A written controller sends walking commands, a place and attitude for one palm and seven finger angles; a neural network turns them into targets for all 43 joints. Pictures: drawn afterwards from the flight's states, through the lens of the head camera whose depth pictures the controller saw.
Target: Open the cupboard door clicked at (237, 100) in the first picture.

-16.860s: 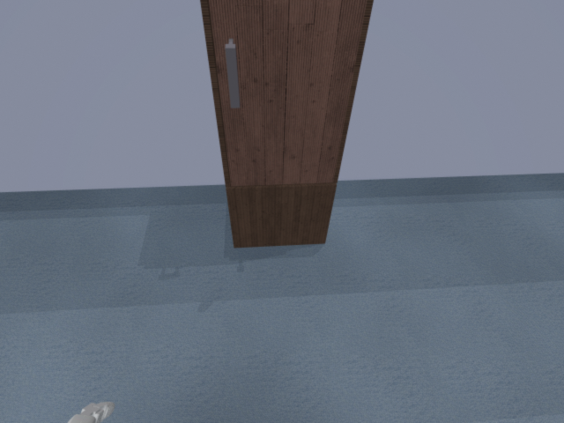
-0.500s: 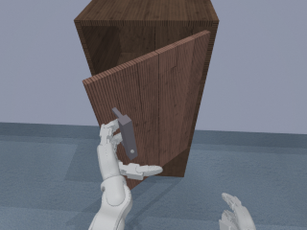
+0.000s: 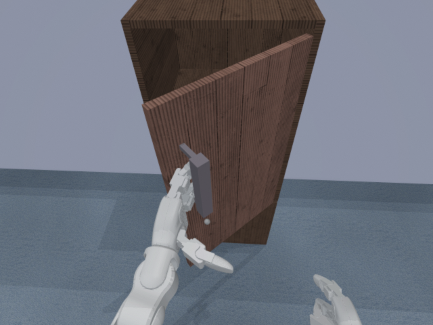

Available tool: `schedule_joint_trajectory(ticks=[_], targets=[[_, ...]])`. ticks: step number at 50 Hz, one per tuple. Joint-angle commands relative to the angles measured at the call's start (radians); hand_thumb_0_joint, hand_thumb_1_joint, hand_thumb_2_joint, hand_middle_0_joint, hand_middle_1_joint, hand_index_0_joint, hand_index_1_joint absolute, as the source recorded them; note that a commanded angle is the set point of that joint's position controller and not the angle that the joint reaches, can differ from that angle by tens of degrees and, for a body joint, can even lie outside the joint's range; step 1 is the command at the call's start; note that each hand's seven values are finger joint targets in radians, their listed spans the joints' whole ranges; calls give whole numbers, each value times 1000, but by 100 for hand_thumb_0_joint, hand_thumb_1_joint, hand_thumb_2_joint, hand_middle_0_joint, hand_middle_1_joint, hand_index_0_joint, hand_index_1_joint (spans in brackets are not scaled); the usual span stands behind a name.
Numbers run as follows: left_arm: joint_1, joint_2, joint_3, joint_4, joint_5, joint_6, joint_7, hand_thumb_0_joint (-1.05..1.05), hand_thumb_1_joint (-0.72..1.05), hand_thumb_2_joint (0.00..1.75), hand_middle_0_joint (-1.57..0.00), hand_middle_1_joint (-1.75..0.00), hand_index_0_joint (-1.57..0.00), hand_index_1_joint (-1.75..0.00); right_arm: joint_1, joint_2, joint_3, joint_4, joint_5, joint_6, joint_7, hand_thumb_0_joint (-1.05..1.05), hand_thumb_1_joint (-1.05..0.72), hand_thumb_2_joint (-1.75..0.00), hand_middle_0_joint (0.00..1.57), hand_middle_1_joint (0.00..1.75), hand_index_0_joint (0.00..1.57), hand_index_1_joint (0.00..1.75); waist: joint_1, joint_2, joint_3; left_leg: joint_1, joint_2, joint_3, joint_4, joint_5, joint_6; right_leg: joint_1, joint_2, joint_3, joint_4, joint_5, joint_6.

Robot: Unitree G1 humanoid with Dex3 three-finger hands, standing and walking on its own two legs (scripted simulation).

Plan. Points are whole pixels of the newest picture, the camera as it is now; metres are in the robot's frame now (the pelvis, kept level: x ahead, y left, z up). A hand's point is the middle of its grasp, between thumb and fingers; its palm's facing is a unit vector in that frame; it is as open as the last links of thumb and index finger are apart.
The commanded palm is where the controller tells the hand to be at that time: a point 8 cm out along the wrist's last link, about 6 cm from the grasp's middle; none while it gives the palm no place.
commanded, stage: slide the hand sideways off the handle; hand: left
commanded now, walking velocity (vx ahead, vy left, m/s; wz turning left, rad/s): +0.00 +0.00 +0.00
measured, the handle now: (195, 181) +0.35 +0.07 +0.09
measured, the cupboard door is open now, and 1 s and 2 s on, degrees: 42 43 43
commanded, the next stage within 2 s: draw the hand back to the body in 0.92 s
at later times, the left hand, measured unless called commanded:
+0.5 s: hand (184, 240) +0.23 +0.07 +0.09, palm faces -0.01 -1.00 +0.00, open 16.3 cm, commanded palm +0.20 +0.12 +0.09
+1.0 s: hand (153, 266) +0.20 +0.11 +0.08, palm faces -0.01 -1.00 -0.02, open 16.3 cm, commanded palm +0.17 +0.16 +0.09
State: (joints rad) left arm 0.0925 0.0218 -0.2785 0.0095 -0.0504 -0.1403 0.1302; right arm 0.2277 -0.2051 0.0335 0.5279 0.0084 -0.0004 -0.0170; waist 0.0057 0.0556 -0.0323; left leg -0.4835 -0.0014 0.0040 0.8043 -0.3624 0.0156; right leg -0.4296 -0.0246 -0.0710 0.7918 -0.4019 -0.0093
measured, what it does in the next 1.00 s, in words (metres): stands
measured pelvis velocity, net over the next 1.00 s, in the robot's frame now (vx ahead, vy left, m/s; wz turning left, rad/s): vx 0.02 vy -0.02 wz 0.00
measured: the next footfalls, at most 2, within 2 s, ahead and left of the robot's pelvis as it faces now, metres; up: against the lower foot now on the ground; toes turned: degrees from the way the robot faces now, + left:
none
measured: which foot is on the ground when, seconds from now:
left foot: down 0.00-1.00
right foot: down 0.00-1.00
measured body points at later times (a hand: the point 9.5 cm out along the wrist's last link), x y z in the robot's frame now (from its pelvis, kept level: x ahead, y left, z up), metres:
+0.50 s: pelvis +0.02 -0.01 +0.00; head +0.03 -0.03 +0.45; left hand +0.23 +0.12 +0.09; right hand +0.20 -0.23 -0.07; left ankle +0.03 +0.11 -0.71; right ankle +0.01 -0.12 -0.71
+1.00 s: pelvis +0.02 -0.02 -0.01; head +0.04 -0.04 +0.44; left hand +0.19 +0.17 +0.09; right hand +0.21 -0.25 -0.08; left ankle +0.03 +0.11 -0.71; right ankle +0.01 -0.12 -0.71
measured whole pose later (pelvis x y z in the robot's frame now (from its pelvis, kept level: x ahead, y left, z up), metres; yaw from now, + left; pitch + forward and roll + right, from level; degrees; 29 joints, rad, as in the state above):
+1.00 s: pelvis +0.02 -0.02 -0.01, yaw +0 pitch +6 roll -1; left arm 0.65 0.16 -0.01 -0.36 -0.20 -0.26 -0.15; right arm 0.27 -0.23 0.01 0.45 0.02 -0.11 -0.05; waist 0.02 0.05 -0.09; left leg -0.58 0.02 -0.02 0.90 -0.44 -0.02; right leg -0.52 0.00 -0.09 0.89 -0.48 -0.04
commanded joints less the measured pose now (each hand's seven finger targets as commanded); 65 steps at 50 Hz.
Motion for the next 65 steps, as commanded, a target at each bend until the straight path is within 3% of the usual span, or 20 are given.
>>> schedule_joint_trajectory(ticks=[1, 2, 4, 7, 11, 13, 19, 23, 27, 34, 38, 43, 45, 51, 53, 57, 60, 62, 65], targets=[[-195, -102, -35, -266, 20, -55, 36, 0, -50, 30, -15, -30, -15, -30, -126, -82, -29, -193, -3, -78, 10, 0, -90, -90, 20, 30, 20, 30, -11, -134, -185, 136, 8, -57, -165, 35, 0, -22, 35, -9, -136, 67, -22], [-150, -73, -17, -275, 38, -56, 46, 0, -50, 30, -15, -30, -15, -30, -121, -85, -32, -198, -5, -77, 14, 0, -90, -90, 20, 30, 20, 30, 3, -139, -198, 131, 7, -53, -165, 53, 2, -4, 34, -5, -133, 78, -25], [-115, -67, -25, -311, 66, -63, 55, 0, -50, 30, -15, -30, -15, -30, -120, -80, -30, -210, -10, -74, 23, 0, -90, -90, 20, 30, 20, 30, 6, -110, -196, 129, 6, -39, -159, 68, 3, -4, 30, 1, -128, 89, -27], [-54, -6, 22, -312, 75, -62, 48, 0, -50, 30, -15, -30, -15, -30, -120, -85, -27, -212, -13, -65, 24, 0, -90, -90, 20, 30, 20, 30, 14, -111, -156, 105, 5, -27, -156, 59, 7, 3, 29, 14, -148, 80, -28], [-5, -14, 24, -374, 54, -58, 26, 0, -50, 30, -15, -30, -15, -30, -125, -79, -20, -232, -13, -59, 20, 0, -90, -90, 20, 30, 20, 30, 10, -66, -138, 110, 4, -16, -156, 52, 4, 0, 30, 15, -152, 79, -27], [49, 11, 60, -392, 32, -51, 16, 0, -50, 30, -15, -30, -15, -30, -129, -80, -19, -238, -11, -59, 17, 0, -90, -90, 20, 30, 20, 30, 18, -73, -131, 102, 4, -14, -156, 53, 4, 11, 31, 18, -160, 81, -26], [187, 40, 81, -509, 11, -83, -24, 0, -50, 30, -15, -30, -15, -30, -93, -87, -30, -245, -12, -81, 14, 0, -90, -90, 20, 30, 20, 30, 3, -82, -174, 112, 2, -11, -118, 133, 7, 23, 34, 20, -129, 199, -19], [265, 54, 80, -536, 1, -105, -72, 0, -50, 30, -15, -30, -15, -30, -73, -95, -33, -252, -12, -99, 11, 0, -90, -90, 20, 30, 20, 30, -10, -106, -144, 84, 0, -17, -92, 149, 11, 0, 32, 20, -112, 242, -11], [339, 97, 123, -566, -9, -119, -109, 0, -50, 30, -15, -30, -15, -30, -57, -98, -37, -259, -12, -111, 6, 0, -90, -90, 20, 30, 20, 30, 0, -75, -170, 70, -9, -13, -69, 170, 12, 7, 30, 28, -90, 277, -11], [485, 156, 240, -604, -75, -149, -159, 0, -50, 30, -15, -30, -15, -30, -43, -96, -44, -266, -4, -132, -10, 0, -90, -90, 20, 30, 20, 30, 13, -110, -193, 22, -15, -5, -27, 187, 8, 33, 22, 53, -77, 358, 6], [489, 173, 261, -610, -105, -169, -208, 0, -50, 30, -15, -30, -15, -30, -43, -103, -45, -259, 1, -147, -18, 0, -90, -90, 20, 30, 20, 30, 0, -85, -163, -9, -20, -9, -4, 163, 7, 9, 12, 77, -84, 350, 16], [564, 200, 316, -585, -144, -179, -264, 0, -50, 30, -15, -30, -15, -30, -41, -105, -54, -254, 9, -159, -28, 0, -90, -90, 20, 30, 20, 30, 5, -109, -164, -42, -22, -13, 20, 153, 4, 10, 2, 95, -82, 355, 26], [538, 199, 314, -605, -156, -187, -281, 0, -50, 30, -15, -30, -15, -30, -44, -109, -53, -257, 11, -165, -32, 0, -90, -90, 20, 30, 20, 30, 2, -104, -163, -43, -23, -16, 20, 144, 5, -3, 6, 89, -79, 323, 23], [517, 177, 273, -632, -160, -208, -273, 0, -50, 30, -15, -30, -15, -30, -35, -110, -57, -262, 16, -195, -34, 0, -90, -90, 20, 30, 20, 30, -2, -68, -162, -31, -19, -26, 18, 130, 8, -61, 23, 53, -58, 229, 7], [524, 210, 299, -656, -152, -204, -262, 0, -50, 30, -15, -30, -15, -30, -44, -111, -59, -264, 17, -197, -34, 0, -90, -90, 20, 30, 20, 30, 10, -56, -179, -24, -16, -26, 9, 127, 9, -50, 24, 52, -58, 200, 1], [527, 239, 329, -670, -132, -163, -235, 0, -50, 30, -15, -30, -15, -30, -51, -104, -53, -267, 23, -192, -36, 0, -90, -90, 20, 30, 20, 30, 22, -30, -166, -11, -10, -28, -22, 104, 11, -50, 34, 30, -62, 147, -7], [525, 218, 327, -678, -146, -123, -228, 0, -50, 30, -15, -30, -15, -30, -58, -102, -45, -271, 29, -194, -40, 0, -90, -90, 20, 30, 20, 30, 20, -39, -143, 1, -8, -30, -42, 84, 9, -52, 37, 20, -80, 128, -4], [517, 238, 354, -664, -156, -93, -230, 0, -50, 30, -15, -30, -15, -30, -65, -107, -42, -263, 31, -194, -45, 0, -90, -90, 20, 30, 20, 30, 20, -65, -126, -1, -5, -31, -50, 70, 10, -42, 39, 23, -102, 102, -2], [495, 246, 366, -695, -169, -65, -240, 0, -50, 30, -15, -30, -15, -30, -66, -109, -34, -262, 33, -205, -51, 0, -90, -90, 20, 30, 20, 30, 22, -54, -121, 18, -4, -36, -70, 65, 9, -37, 39, 15, -112, 98, -1]])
